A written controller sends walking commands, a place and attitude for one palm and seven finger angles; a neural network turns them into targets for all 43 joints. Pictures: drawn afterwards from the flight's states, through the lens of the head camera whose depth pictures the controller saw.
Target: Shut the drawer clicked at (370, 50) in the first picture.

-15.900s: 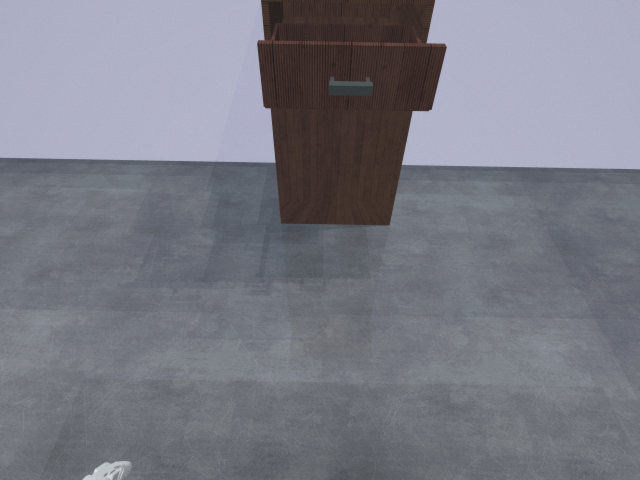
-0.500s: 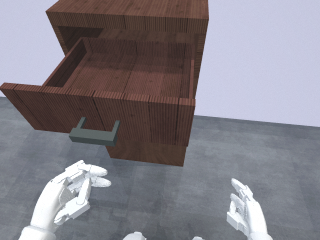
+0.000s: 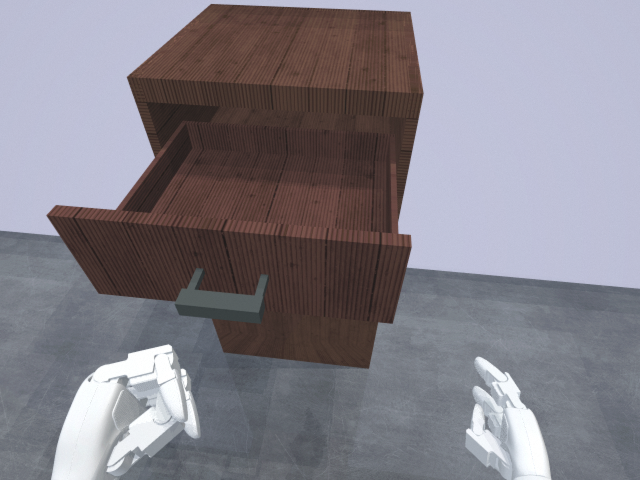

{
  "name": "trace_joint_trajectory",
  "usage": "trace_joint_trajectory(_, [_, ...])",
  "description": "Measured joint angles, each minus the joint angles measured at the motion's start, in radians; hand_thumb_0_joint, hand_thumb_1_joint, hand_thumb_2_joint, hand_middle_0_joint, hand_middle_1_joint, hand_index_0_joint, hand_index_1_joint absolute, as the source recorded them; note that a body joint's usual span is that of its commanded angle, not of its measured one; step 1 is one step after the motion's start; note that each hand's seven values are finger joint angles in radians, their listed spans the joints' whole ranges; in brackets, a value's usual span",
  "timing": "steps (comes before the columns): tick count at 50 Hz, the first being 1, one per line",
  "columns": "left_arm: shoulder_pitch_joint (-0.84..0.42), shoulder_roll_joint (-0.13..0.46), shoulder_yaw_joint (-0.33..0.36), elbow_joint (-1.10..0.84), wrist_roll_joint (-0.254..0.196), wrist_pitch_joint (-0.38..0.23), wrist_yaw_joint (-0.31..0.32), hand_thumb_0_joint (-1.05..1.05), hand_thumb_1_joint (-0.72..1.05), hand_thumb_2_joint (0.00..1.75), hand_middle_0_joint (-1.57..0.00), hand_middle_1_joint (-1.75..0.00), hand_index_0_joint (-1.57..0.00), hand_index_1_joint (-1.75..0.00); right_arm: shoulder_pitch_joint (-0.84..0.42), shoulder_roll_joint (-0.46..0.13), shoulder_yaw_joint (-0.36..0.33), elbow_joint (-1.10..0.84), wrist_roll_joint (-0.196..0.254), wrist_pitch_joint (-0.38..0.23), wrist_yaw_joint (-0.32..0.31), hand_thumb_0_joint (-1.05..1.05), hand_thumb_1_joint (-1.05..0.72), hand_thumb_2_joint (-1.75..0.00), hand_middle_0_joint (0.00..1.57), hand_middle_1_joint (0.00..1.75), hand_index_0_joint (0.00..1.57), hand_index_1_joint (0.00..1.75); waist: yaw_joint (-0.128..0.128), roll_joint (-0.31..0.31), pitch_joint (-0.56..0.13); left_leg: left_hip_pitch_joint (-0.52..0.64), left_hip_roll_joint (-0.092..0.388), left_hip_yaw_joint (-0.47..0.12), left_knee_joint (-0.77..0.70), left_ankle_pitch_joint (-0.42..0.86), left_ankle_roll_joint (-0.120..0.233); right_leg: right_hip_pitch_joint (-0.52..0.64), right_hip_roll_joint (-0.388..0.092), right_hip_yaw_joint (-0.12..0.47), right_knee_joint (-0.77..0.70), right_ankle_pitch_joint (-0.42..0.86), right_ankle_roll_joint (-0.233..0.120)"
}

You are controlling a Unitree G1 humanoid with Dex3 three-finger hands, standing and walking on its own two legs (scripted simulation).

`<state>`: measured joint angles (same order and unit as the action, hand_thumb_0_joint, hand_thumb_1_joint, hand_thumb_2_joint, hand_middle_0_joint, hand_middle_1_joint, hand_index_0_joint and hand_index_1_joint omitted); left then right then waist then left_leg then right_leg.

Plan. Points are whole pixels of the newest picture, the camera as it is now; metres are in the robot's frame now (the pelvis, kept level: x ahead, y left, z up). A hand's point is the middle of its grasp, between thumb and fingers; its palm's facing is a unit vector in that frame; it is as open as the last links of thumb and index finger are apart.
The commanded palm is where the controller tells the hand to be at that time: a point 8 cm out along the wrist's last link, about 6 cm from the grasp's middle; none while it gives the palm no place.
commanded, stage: raise the hand and make a fist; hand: left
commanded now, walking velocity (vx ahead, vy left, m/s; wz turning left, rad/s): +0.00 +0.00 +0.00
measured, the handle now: (226, 292) +0.32 +0.16 +0.08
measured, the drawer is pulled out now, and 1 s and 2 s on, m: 0.30 0.30 0.30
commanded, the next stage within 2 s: bring the fist close to the handle in 0.74 s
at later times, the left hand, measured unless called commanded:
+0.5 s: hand (188, 409) +0.15 +0.12 +0.17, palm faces -0.02 -0.99 -0.12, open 3.2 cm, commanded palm +0.09 +0.18 +0.18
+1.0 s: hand (182, 395) +0.16 +0.14 +0.15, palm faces +0.03 -0.99 -0.11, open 3.2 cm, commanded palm +0.12 +0.18 +0.16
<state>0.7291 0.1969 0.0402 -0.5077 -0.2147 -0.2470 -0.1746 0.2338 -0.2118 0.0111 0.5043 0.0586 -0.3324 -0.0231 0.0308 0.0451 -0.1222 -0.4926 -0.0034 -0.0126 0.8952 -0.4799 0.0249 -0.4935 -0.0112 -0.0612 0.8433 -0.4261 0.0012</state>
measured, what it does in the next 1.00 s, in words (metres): stands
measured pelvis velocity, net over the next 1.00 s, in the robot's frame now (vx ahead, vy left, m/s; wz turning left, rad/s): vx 0.02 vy -0.04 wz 0.01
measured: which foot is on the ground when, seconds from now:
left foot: down 0.00-1.00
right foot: down 0.00-1.00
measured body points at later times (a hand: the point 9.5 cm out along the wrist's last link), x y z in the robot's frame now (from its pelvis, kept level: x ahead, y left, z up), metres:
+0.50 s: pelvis +0.01 -0.02 +0.01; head -0.02 -0.04 +0.46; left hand +0.14 +0.18 +0.18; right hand +0.22 -0.22 -0.03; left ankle -0.01 +0.10 -0.70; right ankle +0.00 -0.12 -0.70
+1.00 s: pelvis +0.02 -0.04 +0.02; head -0.01 -0.07 +0.47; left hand +0.15 +0.19 +0.16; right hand +0.22 -0.25 -0.02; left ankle -0.01 +0.10 -0.70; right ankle +0.00 -0.12 -0.70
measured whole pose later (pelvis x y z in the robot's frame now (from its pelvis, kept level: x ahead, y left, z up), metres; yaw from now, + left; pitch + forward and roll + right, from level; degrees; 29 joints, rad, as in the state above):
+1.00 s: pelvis +0.02 -0.04 +0.02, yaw +1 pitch +1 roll -1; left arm 0.67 0.24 0.19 -0.49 -0.32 -0.06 -0.27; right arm 0.24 -0.25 0.05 0.58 0.09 -0.41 -0.07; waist 0.06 0.08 -0.10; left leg -0.32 0.03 -0.04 0.72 -0.42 -0.03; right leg -0.33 0.03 -0.09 0.70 -0.39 -0.05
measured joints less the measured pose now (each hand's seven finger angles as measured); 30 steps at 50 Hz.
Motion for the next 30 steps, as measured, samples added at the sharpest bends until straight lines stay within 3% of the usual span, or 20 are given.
trace_joint_trajectory(5, [0.018, -0.023, -0.043, -0.091, 0.027, 0.105, 0.020, 0.01, 0.90, 0.90, -1.28, -1.48, -1.29, -1.48, -0.008, 0.026, 0.043, -0.027, 0.003, 0.028, 0.017, 0.01, -0.90, -0.90, 0.20, 0.30, 0.20, 0.30, 0.014, 0.015, -0.012, 0.051, -0.006, 0.006, -0.025, 0.000, 0.007, 0.050, -0.005, 0.006, -0.024, 0.001, 0.008])
trace_joint_trajectory(11, [0.050, 0.006, -0.071, -0.173, 0.051, 0.204, 0.027, 0.01, 0.90, 0.90, -1.36, -1.56, -1.36, -1.55, -0.003, 0.032, 0.072, -0.042, 0.005, 0.055, 0.021, 0.01, -0.90, -0.90, 0.21, 0.30, 0.21, 0.30, 0.027, 0.017, 0.005, 0.095, -0.008, 0.007, -0.057, 0.010, 0.006, 0.091, -0.007, 0.007, -0.050, 0.007, 0.008])
trace_joint_trajectory(19, [0.062, 0.018, -0.014, -0.268, 0.022, 0.208, 0.035, 0.01, 0.90, 0.90, -1.39, -1.59, -1.40, -1.59, 0.025, 0.005, 0.064, -0.013, 0.015, 0.042, 0.023, 0.01, -0.90, -0.90, 0.21, 0.30, 0.21, 0.30, 0.032, 0.028, 0.005, 0.130, -0.001, -0.003, -0.092, 0.021, -0.006, 0.127, 0.001, -0.003, -0.083, 0.014, -0.003])
trace_joint_trajectory(27, [0.037, 0.044, 0.041, -0.177, -0.013, 0.263, -0.011, 0.01, 0.89, 0.90, -1.40, -1.60, -1.40, -1.60, 0.022, -0.014, 0.048, 0.008, 0.030, 0.036, -0.015, 0.01, -0.90, -0.90, 0.20, 0.30, 0.20, 0.30, 0.028, 0.021, 0.014, 0.158, 0.012, -0.006, -0.135, 0.042, -0.025, 0.145, 0.014, -0.006, -0.106, 0.025, -0.023])
trace_joint_trajectory(30, [0.034, 0.059, 0.070, -0.152, -0.030, 0.251, -0.011, 0.01, 0.89, 0.90, -1.40, -1.60, -1.40, -1.60, 0.024, -0.021, 0.044, 0.012, 0.029, 0.012, -0.023, 0.01, -0.90, -0.90, 0.20, 0.30, 0.20, 0.30, 0.027, 0.022, 0.016, 0.161, 0.020, -0.014, -0.140, 0.045, -0.034, 0.151, 0.022, -0.013, -0.113, 0.027, -0.031])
